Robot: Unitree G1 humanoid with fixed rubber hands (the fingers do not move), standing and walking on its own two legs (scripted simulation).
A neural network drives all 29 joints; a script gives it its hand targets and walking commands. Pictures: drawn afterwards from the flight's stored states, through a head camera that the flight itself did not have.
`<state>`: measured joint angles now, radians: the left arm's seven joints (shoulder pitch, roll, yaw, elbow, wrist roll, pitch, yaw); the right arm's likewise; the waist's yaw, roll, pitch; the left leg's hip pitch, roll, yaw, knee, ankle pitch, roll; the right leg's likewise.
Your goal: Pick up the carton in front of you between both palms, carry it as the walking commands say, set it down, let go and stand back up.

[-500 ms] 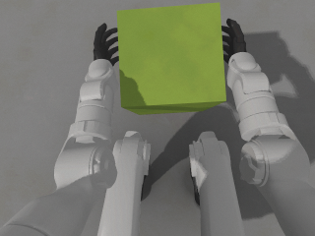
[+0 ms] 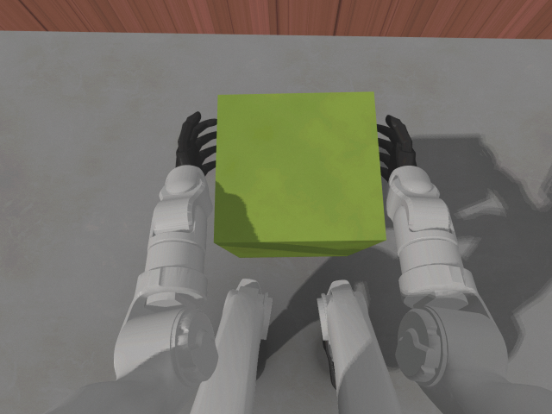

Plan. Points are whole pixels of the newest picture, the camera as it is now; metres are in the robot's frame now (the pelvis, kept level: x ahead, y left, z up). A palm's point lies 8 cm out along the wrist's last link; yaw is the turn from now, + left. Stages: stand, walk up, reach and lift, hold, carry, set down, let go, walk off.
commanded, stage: reach and lift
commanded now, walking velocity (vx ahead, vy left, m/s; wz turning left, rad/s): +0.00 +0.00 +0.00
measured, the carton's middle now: (294, 190) +0.44 +0.00 -0.13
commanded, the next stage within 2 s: hold in 1.96 s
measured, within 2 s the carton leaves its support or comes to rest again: neither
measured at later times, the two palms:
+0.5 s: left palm (140, 142) +0.41 +0.15 +0.11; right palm (458, 147) +0.41 -0.15 +0.10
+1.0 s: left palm (13, 65) +0.38 +0.16 +0.25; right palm out of the picture +0.37 -0.14 +0.24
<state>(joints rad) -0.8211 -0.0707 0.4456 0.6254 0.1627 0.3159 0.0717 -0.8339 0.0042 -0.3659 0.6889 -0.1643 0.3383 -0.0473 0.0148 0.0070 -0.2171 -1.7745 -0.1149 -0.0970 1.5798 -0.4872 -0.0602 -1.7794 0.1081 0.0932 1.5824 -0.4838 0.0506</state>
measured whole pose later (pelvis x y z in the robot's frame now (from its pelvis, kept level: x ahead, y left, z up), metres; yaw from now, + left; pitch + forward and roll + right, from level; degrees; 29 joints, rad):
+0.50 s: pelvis +0.06 +0.00 +0.15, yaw +0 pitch +24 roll +0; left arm -0.43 -0.14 0.35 0.55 0.18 0.29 0.05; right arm -0.43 0.10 -0.31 0.59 -0.18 0.32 -0.04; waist 0.01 0.00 -0.22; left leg -1.02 -0.09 -0.13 1.03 -0.41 -0.03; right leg -1.02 0.09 0.12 1.02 -0.41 0.02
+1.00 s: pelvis +0.09 +0.00 +0.22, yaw +0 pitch +0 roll +0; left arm -0.28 -0.15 0.27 0.38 0.26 0.56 0.01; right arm -0.26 0.15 -0.25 0.39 -0.25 0.59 -0.02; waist 0.00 0.01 -0.08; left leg -0.23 -0.05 -0.15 0.47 -0.23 -0.01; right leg -0.23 0.05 0.14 0.45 -0.23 0.01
